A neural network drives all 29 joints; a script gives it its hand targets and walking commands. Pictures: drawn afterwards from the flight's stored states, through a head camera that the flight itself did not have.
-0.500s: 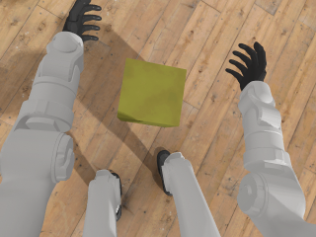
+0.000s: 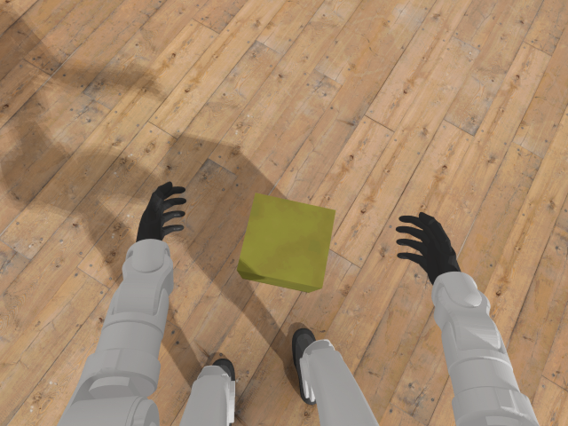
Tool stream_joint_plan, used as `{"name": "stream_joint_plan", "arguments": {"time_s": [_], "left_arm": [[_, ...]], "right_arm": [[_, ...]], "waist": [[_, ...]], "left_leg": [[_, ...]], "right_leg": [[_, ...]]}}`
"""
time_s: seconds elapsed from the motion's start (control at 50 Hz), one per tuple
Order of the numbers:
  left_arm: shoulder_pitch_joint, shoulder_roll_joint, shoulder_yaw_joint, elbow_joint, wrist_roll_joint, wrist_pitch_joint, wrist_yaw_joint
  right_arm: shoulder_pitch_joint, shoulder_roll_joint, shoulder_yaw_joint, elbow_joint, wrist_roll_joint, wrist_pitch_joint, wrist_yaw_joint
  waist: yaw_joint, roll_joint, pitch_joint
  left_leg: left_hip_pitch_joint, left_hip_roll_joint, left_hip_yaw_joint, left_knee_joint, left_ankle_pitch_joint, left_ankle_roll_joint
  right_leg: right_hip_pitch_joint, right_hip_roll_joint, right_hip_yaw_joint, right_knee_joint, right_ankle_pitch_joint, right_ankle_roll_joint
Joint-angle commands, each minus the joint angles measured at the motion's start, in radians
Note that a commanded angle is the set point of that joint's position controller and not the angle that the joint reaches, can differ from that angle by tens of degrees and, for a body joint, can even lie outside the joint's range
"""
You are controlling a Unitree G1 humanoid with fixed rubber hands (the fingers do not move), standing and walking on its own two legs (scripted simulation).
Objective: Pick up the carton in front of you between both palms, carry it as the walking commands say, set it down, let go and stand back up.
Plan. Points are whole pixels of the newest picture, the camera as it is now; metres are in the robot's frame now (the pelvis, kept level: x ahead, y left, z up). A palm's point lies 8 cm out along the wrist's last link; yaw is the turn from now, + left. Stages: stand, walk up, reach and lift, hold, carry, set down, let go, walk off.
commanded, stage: let go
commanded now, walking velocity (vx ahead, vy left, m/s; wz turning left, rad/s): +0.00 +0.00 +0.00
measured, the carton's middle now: (284, 247) +0.44 -0.08 -0.58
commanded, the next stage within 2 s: stand in 1.06 s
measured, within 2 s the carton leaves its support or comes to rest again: neither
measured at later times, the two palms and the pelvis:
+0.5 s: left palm (57, 324) +0.30 +0.22 -0.02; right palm (477, 349) +0.21 -0.23 +0.01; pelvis +0.07 +0.01 +0.07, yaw -3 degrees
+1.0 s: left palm (16, 392) +0.24 +0.24 +0.00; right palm (485, 351) +0.21 -0.23 +0.01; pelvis +0.06 +0.02 +0.07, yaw -4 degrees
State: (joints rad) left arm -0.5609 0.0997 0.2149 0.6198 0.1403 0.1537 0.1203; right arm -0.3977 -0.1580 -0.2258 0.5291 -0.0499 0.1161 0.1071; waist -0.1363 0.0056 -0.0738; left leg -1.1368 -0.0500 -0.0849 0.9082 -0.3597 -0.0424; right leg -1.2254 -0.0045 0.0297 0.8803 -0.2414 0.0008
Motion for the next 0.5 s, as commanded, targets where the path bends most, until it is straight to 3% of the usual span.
{"name": "stream_joint_plan", "arguments": {"time_s": [0.0,0.08,0.18,0.26,0.36,0.42,0.48], "left_arm": [[0.007,0.061,-0.036,-0.157,-0.040,-0.071,-0.003],[0.180,0.090,-0.053,-0.138,-0.050,-0.108,-0.033],[0.369,0.123,-0.067,-0.134,-0.057,-0.148,-0.057],[0.488,0.141,-0.081,-0.148,-0.071,-0.170,-0.073],[0.613,0.149,-0.104,-0.178,-0.081,-0.171,-0.091],[0.669,0.144,-0.120,-0.204,-0.086,-0.162,-0.103],[0.710,0.146,-0.135,-0.226,-0.099,-0.148,-0.118]], "right_arm": [[0.113,-0.119,0.070,-0.111,0.033,-0.055,0.018],[0.278,-0.114,0.117,-0.139,0.055,-0.078,0.007],[0.447,-0.109,0.166,-0.226,0.081,-0.107,-0.024],[0.543,-0.109,0.196,-0.263,0.100,-0.116,-0.038],[0.606,-0.127,0.196,-0.243,0.101,-0.111,-0.039],[0.626,-0.139,0.183,-0.206,0.094,-0.107,-0.035],[0.627,-0.153,0.166,-0.177,0.080,-0.101,-0.030]], "waist": [[-0.010,0.000,-0.510],[0.008,-0.034,-0.440],[0.027,-0.074,-0.387],[0.050,-0.069,-0.307],[0.083,0.021,-0.205],[0.096,0.081,-0.140],[0.108,0.105,-0.074]], "left_leg": [[0.251,-0.041,0.105,-0.219,-0.018,0.013],[0.301,-0.035,0.113,-0.255,0.012,0.018],[0.410,-0.036,0.105,-0.322,0.108,0.025],[0.524,-0.036,0.094,-0.392,0.201,0.029],[0.740,-0.021,0.082,-0.466,0.344,0.019],[0.851,-0.001,0.067,-0.500,0.411,0.007],[0.919,0.020,0.051,-0.524,0.456,-0.004]], "right_leg": [[0.805,0.034,-0.030,-0.138,0.168,0.019],[0.945,0.025,0.007,-0.184,0.249,0.031],[1.130,0.017,0.030,-0.234,0.470,0.042],[1.205,0.018,0.033,-0.284,0.581,0.047],[1.193,0.040,0.014,-0.362,0.554,0.045],[1.146,0.058,-0.006,-0.405,0.473,0.036],[1.119,0.074,-0.023,-0.438,0.379,0.023]]}}
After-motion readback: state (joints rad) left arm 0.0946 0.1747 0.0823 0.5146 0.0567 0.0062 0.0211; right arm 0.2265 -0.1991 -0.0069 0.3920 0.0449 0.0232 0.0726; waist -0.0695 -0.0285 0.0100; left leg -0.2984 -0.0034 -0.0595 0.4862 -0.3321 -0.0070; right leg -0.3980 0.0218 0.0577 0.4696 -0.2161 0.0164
